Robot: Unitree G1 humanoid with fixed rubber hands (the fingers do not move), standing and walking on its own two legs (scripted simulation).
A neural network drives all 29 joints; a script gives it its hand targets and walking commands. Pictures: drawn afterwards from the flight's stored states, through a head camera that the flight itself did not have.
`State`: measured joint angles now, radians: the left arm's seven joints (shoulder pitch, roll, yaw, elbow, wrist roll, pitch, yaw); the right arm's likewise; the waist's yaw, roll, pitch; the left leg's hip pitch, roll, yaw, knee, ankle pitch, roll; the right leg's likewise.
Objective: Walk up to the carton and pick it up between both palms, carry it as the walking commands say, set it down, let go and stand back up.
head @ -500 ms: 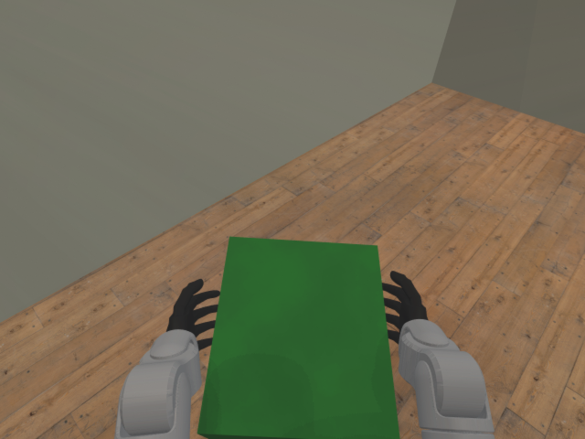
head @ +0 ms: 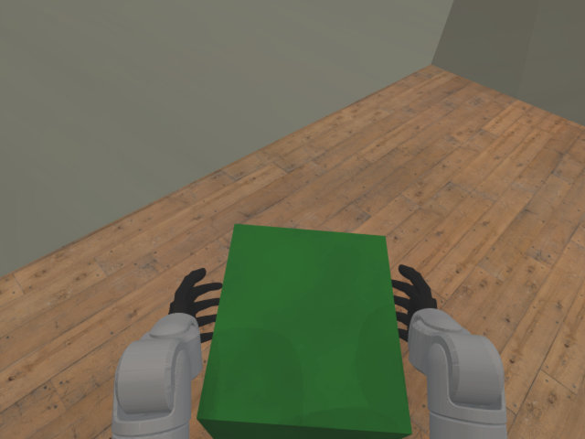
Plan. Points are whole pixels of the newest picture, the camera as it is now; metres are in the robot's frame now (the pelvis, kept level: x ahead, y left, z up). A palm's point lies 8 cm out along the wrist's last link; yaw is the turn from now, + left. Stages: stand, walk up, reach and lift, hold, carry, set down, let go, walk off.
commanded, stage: carry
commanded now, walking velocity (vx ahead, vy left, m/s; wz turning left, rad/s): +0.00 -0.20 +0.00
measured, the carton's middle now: (299, 346) +0.27 -0.01 +0.00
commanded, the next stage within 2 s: none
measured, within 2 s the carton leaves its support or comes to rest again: neither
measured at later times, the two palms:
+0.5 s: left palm (217, 350) +0.24 +0.09 +0.06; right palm (461, 342) +0.23 -0.20 +0.08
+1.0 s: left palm out of the picture +0.13 +0.04 +0.07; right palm (547, 433) +0.14 -0.25 +0.08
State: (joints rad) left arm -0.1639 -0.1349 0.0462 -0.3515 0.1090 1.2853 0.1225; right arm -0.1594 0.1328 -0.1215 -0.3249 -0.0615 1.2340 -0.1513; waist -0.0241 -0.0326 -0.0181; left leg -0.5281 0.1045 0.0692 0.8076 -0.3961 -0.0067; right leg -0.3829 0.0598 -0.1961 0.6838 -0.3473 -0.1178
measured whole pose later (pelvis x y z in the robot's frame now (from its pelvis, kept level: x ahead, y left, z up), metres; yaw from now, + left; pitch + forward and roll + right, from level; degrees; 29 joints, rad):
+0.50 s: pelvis -0.04 -0.04 +0.00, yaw -2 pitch +3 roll +0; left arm -0.17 -0.14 0.07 -0.40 0.11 1.23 0.12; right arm -0.21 0.14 -0.11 -0.33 -0.06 1.18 -0.14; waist -0.02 -0.07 0.04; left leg -0.46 0.11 0.13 0.70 -0.27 -0.01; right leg -0.50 -0.02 -0.11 0.82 -0.45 -0.02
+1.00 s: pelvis -0.13 -0.10 +0.01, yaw -1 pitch +2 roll -1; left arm -0.13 -0.13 0.07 -0.36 0.10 1.25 0.13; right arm -0.18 0.14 -0.10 -0.27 -0.06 1.20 -0.15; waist 0.01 -0.04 0.00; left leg -0.39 0.11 0.13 0.65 -0.30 0.00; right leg -0.55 -0.03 -0.07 0.96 -0.42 0.00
